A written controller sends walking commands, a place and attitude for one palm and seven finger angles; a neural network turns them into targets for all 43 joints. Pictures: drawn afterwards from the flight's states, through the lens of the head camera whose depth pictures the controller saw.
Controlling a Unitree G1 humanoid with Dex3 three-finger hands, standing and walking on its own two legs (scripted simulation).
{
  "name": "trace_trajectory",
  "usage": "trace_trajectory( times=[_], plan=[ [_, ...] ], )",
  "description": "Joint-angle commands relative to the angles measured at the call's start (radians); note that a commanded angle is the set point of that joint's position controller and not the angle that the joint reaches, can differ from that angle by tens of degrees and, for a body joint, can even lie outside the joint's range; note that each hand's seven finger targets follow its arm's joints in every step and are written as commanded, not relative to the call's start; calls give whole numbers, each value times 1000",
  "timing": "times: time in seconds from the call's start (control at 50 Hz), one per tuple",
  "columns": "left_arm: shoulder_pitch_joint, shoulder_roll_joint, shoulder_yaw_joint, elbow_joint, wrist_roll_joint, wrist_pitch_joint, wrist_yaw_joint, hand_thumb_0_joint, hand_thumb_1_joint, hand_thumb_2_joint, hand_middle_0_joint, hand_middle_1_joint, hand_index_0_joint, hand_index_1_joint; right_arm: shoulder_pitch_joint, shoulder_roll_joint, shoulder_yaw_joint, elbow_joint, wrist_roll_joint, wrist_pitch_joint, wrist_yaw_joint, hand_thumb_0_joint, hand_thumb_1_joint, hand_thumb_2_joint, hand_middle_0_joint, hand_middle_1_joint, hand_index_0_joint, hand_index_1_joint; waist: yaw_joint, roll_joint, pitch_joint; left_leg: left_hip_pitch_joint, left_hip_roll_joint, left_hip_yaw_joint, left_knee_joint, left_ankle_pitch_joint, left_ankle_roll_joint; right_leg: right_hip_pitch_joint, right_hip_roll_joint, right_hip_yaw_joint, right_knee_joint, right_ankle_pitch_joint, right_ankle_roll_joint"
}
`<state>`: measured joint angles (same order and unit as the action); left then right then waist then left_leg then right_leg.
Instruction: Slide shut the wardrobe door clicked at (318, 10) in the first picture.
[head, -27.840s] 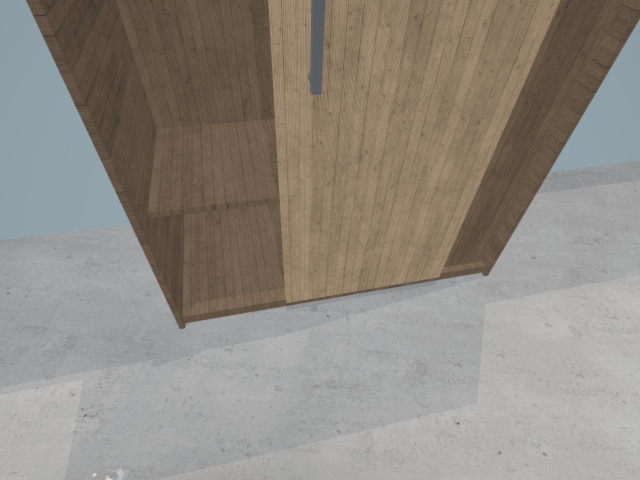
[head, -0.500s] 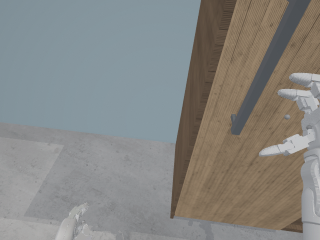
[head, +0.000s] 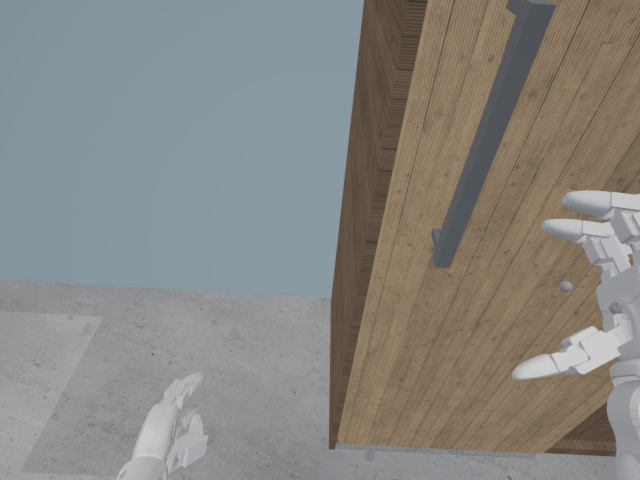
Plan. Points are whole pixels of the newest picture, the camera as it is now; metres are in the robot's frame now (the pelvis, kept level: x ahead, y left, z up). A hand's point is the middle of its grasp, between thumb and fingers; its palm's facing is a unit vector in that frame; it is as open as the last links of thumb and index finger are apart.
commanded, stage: draw the hand back to the body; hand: right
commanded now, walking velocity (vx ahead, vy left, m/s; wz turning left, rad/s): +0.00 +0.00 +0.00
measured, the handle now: (473, 154) +0.39 -0.17 +0.26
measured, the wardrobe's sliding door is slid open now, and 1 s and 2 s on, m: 0.00 0.00 0.00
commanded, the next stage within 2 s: step back with the hand held close in 1.66 s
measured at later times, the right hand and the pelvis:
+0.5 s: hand (583, 319) +0.21 -0.23 +0.20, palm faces +0.15 +0.99 -0.08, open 14.7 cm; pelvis +0.00 +0.01 +0.00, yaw -1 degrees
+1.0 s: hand (585, 339) +0.21 -0.24 +0.18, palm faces +0.43 +0.83 -0.35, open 11.7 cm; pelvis +0.01 +0.01 +0.01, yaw +0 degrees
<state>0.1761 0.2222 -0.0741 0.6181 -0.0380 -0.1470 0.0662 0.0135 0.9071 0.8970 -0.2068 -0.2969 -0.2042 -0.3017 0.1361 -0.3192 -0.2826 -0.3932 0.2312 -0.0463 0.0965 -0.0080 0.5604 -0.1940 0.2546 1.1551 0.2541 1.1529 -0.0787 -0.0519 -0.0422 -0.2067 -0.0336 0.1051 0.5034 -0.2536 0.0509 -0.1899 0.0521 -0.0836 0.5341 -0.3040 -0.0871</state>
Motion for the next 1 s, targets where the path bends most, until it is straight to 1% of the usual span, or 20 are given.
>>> trace_trajectory(
  times=[0.0,0.06,0.08,0.1,0.12,0.22,0.24,0.3,0.34,0.4,0.46,0.56,0.58,0.6,0.62,0.7,0.72,0.76,0.86,0.98],
  plan=[
    [-142,113,42,-158,4,-56,6,0,900,900,-200,-300,-200,-300,-183,-181,-101,-235,17,-60,-13,0,550,-200,250,1150,250,1150,8,17,-99,-29,19,-63,-63,138,-18,50,-79,147,-91,247,111],
    [-151,112,39,-147,-2,-59,15,0,900,900,-200,-300,-200,-300,-243,-169,-83,-196,18,-57,-19,0,550,-200,250,1150,250,1150,21,-6,-40,-61,24,-71,-88,62,-19,28,-75,150,-102,155,103],
    [-164,128,41,-129,-28,-49,25,0,900,900,-200,-300,-200,-300,-180,-192,-77,-65,57,76,28,0,550,-200,250,1150,250,1150,13,-45,-46,-18,34,-79,-102,37,-18,17,-86,164,-141,79,106],
    [-190,124,34,-150,-38,-41,36,0,900,900,-200,-300,-200,-300,-271,-203,-73,-167,69,133,48,0,550,-200,250,1150,250,1150,11,-62,-66,9,38,-79,-114,46,-19,30,-77,164,-149,82,98],
    [-205,124,33,-154,-42,-43,46,0,900,900,-200,-300,-200,-300,-324,-223,-79,-177,74,182,60,0,550,-200,250,1150,250,1150,17,-48,-76,18,39,-82,-119,47,-21,38,-74,160,-143,93,88],
    [-252,138,23,-166,-52,-58,48,0,900,900,-200,-300,-200,-300,-256,-300,-194,-232,154,396,124,0,550,-200,250,1150,250,1150,-14,-8,-197,127,49,-79,-96,191,-23,87,-72,164,-119,260,79],
    [-259,139,18,-164,-55,-56,42,0,900,900,-200,-300,-200,-300,-237,-312,-221,-227,172,423,136,0,550,-200,250,1150,250,1150,-19,-18,-190,135,50,-80,-94,210,-24,84,-72,162,-113,279,81],
    [-245,146,20,-150,-55,-57,33,0,900,900,-200,-300,-200,-300,-211,-293,-242,-178,194,435,140,0,550,-200,250,1150,250,1150,2,47,-106,67,42,-71,-99,202,-32,65,-74,162,-101,269,76],
    [-244,149,28,-153,-54,-59,26,0,900,900,-200,-300,-200,-300,-157,-283,-258,-177,194,430,131,0,550,-200,250,1150,250,1150,-4,32,-89,53,45,-82,-100,188,-30,59,-75,156,-90,260,74],
    [-232,158,33,-152,-60,-50,24,0,900,900,-200,-300,-200,-300,-171,-269,-225,-137,185,432,136,0,550,-200,250,1150,250,1150,18,27,-37,2,47,-91,-117,114,-38,38,-75,154,-91,192,68],
    [-233,162,34,-161,-60,-58,28,0,900,900,-200,-300,-200,-300,-229,-281,-197,-183,168,414,140,0,550,-200,250,1150,250,1150,28,-32,-34,-6,53,-109,-128,54,-35,38,-73,159,-87,142,60],
    [-231,158,35,-162,-56,-79,40,0,900,900,-200,-300,-200,-300,-249,-322,-220,-217,162,362,141,0,369,-287,244,1044,244,1044,25,-43,-57,16,59,-124,-140,11,-32,41,-74,165,-82,119,57],
    [-214,134,61,-175,2,-96,10,0,900,900,-200,-300,-200,-300,-240,-396,-251,-290,-24,198,-46,0,332,-305,242,1023,242,1023,-4,-31,41,2,79,-163,-185,-25,-15,-59,-76,161,-66,103,64],
    [-188,135,64,-138,9,-99,-2,0,900,900,-200,-300,-200,-300,-95,-263,-181,-146,-35,143,-110,0,296,-322,241,1001,241,1001,17,21,75,-23,96,-172,-202,-59,-9,-65,-81,148,-53,78,71],
    [-162,129,66,-133,9,-89,-15,0,900,900,-200,-300,-200,-300,-17,-226,-147,-136,-52,90,-141,0,260,-340,240,980,240,980,20,51,86,-29,99,-168,-212,-73,-10,-48,-84,147,-64,59,66],
    [-139,127,85,-136,10,-84,-29,0,900,900,-200,-300,-200,-300,8,-242,-138,-234,-93,-55,-197,0,115,-410,235,895,235,895,17,-69,-46,58,93,-152,-180,0,-7,25,-80,128,-106,81,54],
    [-134,126,86,-135,11,-85,-29,0,900,900,-200,-300,-200,-300,14,-238,-131,-234,-103,-74,-206,0,79,-428,234,874,234,874,18,-83,-46,63,89,-146,-174,14,-7,30,-80,130,-117,85,54],
    [-126,129,90,-132,16,-84,-27,0,900,900,-200,-300,-200,-300,51,-243,-138,-217,-112,-101,-217,0,6,-462,231,831,231,831,18,-23,-42,77,81,-137,-169,46,-6,30,-85,139,-130,111,51],
    [-123,126,98,-123,17,-69,-20,0,900,900,-200,-300,-200,-300,96,-243,-146,-183,-125,-137,-223,0,-175,-550,225,725,225,725,18,19,-27,91,80,-136,-177,86,-9,49,-87,133,-140,158,48],
    [-112,124,102,-123,17,-60,-27,0,900,900,-200,-300,-200,-300,193,-226,-147,-182,-132,-155,-219,0,-393,-655,218,598,218,598,10,-18,-27,115,71,-122,-148,169,-5,70,-96,145,-156,253,67]
  ],
)
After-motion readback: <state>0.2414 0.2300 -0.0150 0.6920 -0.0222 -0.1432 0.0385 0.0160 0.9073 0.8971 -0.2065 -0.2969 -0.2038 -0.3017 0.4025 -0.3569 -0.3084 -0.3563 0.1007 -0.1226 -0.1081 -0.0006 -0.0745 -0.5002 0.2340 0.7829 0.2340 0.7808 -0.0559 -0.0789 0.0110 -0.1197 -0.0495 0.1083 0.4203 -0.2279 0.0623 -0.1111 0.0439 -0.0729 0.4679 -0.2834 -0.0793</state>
